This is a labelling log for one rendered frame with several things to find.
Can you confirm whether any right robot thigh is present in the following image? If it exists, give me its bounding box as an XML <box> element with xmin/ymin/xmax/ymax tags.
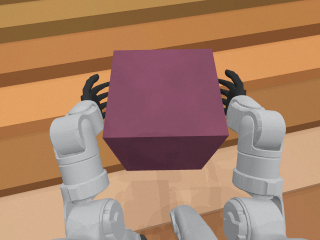
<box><xmin>170</xmin><ymin>204</ymin><xmax>218</xmax><ymax>240</ymax></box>

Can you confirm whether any right robot forearm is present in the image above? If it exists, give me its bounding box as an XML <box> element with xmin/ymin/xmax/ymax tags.
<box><xmin>226</xmin><ymin>95</ymin><xmax>286</xmax><ymax>233</ymax></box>

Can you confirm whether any robot left hand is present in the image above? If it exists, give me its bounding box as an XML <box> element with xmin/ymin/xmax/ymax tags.
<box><xmin>80</xmin><ymin>74</ymin><xmax>110</xmax><ymax>119</ymax></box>

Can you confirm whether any left robot forearm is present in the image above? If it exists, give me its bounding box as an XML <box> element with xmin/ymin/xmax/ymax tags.
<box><xmin>49</xmin><ymin>100</ymin><xmax>110</xmax><ymax>237</ymax></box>

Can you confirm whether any robot right hand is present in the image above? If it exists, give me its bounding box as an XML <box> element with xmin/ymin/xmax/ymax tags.
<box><xmin>218</xmin><ymin>69</ymin><xmax>246</xmax><ymax>116</ymax></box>

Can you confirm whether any right robot upper arm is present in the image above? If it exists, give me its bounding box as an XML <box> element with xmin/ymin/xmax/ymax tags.
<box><xmin>223</xmin><ymin>197</ymin><xmax>308</xmax><ymax>240</ymax></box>

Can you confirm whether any carton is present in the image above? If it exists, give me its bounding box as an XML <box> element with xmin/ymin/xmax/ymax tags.
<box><xmin>102</xmin><ymin>48</ymin><xmax>229</xmax><ymax>171</ymax></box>

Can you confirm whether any left robot thigh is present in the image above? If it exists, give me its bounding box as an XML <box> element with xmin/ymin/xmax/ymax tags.
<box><xmin>122</xmin><ymin>230</ymin><xmax>141</xmax><ymax>240</ymax></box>

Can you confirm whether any left robot upper arm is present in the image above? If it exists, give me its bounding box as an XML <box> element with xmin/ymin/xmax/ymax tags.
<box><xmin>51</xmin><ymin>198</ymin><xmax>126</xmax><ymax>240</ymax></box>

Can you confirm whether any robot thigh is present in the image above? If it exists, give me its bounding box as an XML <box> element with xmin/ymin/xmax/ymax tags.
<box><xmin>170</xmin><ymin>204</ymin><xmax>218</xmax><ymax>240</ymax></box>
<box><xmin>122</xmin><ymin>230</ymin><xmax>141</xmax><ymax>240</ymax></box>

